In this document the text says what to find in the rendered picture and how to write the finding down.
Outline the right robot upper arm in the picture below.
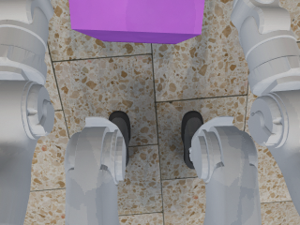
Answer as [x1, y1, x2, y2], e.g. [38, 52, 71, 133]
[247, 89, 300, 216]

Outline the robot left forearm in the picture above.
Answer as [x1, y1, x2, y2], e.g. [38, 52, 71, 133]
[0, 0, 54, 86]

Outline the left robot upper arm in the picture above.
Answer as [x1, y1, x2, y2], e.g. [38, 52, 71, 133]
[0, 80, 55, 225]

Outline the carton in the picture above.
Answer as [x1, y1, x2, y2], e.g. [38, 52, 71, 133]
[68, 0, 205, 44]

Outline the robot left shin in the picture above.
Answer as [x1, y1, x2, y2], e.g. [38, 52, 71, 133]
[64, 116, 123, 174]

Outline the robot right forearm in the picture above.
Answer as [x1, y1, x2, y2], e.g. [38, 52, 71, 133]
[230, 0, 300, 97]

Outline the right robot thigh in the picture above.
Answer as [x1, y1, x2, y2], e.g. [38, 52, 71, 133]
[193, 126, 262, 225]

